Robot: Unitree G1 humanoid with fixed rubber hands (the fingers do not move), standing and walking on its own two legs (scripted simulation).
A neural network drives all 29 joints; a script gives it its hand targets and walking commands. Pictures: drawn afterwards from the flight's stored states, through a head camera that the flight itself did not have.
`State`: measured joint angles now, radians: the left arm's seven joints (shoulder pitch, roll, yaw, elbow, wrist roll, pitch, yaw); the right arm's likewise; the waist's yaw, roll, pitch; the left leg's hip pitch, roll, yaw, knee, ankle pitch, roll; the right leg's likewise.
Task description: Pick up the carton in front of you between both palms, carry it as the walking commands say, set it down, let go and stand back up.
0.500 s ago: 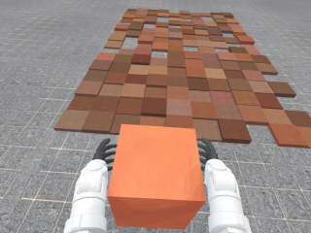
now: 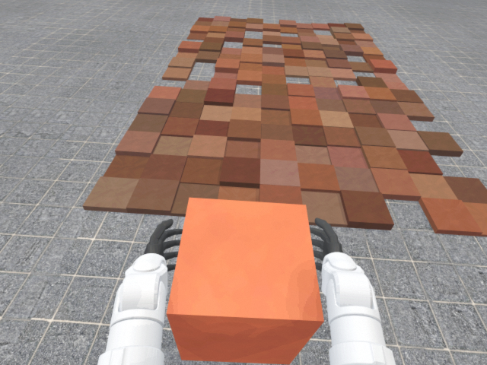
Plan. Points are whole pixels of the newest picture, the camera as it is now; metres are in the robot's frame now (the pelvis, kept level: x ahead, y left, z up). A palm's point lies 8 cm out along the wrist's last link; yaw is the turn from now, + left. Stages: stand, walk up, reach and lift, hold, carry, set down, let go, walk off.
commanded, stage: reach and lift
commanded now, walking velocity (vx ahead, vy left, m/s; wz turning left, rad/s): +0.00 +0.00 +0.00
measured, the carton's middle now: (241, 285) +0.29 +0.00 -0.04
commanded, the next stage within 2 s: hold in 0.24 s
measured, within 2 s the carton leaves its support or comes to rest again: neither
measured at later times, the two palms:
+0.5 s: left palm (154, 262) +0.28 +0.15 +0.05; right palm (339, 263) +0.28 -0.15 +0.05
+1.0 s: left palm (154, 260) +0.28 +0.15 +0.05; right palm (337, 261) +0.28 -0.15 +0.05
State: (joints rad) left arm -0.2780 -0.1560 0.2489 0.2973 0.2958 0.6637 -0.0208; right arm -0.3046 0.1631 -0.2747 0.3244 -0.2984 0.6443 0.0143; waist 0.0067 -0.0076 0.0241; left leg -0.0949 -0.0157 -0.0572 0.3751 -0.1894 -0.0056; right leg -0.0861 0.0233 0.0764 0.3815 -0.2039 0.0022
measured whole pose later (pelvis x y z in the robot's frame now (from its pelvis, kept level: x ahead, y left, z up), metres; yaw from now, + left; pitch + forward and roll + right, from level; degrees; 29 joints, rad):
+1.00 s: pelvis -0.01 +0.00 +0.00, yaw +0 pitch -8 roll +0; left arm -0.28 -0.16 0.23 0.23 0.29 0.76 -0.02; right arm -0.30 0.16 -0.26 0.24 -0.29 0.74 0.02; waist 0.00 -0.01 0.04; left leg -0.04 -0.02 -0.06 0.36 -0.18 0.00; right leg -0.03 0.02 0.08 0.36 -0.19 0.00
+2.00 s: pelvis +0.43 -0.05 -0.03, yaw +0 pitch +4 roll -1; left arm 0.02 -0.13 0.03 -0.48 0.02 1.18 0.15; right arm 0.00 0.13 -0.08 -0.49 -0.02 1.19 -0.15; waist 0.01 0.04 -0.11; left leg -0.21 0.10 0.07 1.01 -0.47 -0.02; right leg -0.47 -0.05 -0.27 0.59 -0.18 -0.10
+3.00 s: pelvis +1.11 -0.07 +0.01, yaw -1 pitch +5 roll -3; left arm -0.55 -0.13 0.22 -0.21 0.00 1.14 0.20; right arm -0.54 0.10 -0.32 -0.24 0.02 1.14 -0.16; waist 0.11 0.03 0.07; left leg -0.49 0.00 -0.03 1.43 -0.41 0.05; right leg -0.57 0.03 -0.20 0.74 -0.27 -0.11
